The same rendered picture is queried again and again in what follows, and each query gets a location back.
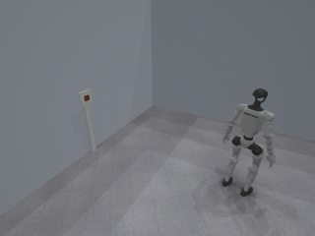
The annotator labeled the right robot hand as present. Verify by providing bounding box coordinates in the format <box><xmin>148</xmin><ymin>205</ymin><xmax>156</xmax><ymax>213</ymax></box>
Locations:
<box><xmin>266</xmin><ymin>154</ymin><xmax>276</xmax><ymax>167</ymax></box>

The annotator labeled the robot right forearm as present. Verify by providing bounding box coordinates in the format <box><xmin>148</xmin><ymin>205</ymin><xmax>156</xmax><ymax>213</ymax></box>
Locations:
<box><xmin>265</xmin><ymin>133</ymin><xmax>275</xmax><ymax>156</ymax></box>

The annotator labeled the robot right foot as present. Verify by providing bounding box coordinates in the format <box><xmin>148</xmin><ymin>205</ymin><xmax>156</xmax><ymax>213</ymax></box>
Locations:
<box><xmin>240</xmin><ymin>186</ymin><xmax>253</xmax><ymax>197</ymax></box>

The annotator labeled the left robot hand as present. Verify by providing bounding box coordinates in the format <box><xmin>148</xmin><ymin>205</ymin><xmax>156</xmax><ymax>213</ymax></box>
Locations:
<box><xmin>222</xmin><ymin>134</ymin><xmax>231</xmax><ymax>144</ymax></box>

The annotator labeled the right robot shin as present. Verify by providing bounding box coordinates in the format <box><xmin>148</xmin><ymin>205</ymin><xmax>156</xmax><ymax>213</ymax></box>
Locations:
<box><xmin>244</xmin><ymin>167</ymin><xmax>259</xmax><ymax>192</ymax></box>

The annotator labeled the robot left forearm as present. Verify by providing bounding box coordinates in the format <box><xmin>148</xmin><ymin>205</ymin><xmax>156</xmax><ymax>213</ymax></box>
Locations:
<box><xmin>225</xmin><ymin>120</ymin><xmax>234</xmax><ymax>135</ymax></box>

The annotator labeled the robot left upper arm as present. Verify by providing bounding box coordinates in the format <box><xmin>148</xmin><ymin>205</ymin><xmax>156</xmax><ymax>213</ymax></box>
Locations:
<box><xmin>229</xmin><ymin>103</ymin><xmax>247</xmax><ymax>125</ymax></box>

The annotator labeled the robot right upper arm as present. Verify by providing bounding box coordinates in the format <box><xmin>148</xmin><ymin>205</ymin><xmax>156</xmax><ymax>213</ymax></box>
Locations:
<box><xmin>263</xmin><ymin>111</ymin><xmax>276</xmax><ymax>139</ymax></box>

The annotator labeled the panel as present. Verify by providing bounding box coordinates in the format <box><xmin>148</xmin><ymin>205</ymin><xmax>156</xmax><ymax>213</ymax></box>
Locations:
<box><xmin>78</xmin><ymin>88</ymin><xmax>96</xmax><ymax>151</ymax></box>

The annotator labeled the button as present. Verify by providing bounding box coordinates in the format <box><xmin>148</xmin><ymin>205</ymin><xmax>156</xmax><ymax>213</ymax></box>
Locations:
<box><xmin>84</xmin><ymin>94</ymin><xmax>90</xmax><ymax>101</ymax></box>

